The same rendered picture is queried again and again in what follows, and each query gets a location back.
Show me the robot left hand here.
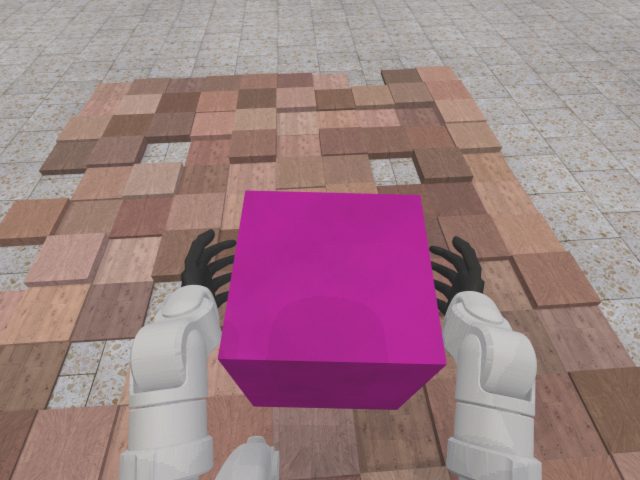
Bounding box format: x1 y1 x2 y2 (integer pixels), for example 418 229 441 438
181 229 237 308

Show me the robot right hand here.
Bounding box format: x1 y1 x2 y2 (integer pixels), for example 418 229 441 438
429 236 485 315

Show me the left robot shin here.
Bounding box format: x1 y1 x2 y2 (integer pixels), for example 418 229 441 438
247 436 267 444

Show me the robot left thigh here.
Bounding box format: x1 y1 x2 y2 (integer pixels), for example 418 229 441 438
215 443 280 480

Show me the robot right forearm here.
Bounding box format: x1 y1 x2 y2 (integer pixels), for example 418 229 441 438
442 291 542 480

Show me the robot left forearm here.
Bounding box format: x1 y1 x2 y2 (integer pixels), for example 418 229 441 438
118 285 222 480

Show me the carton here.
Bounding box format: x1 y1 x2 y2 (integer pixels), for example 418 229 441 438
218 190 447 410

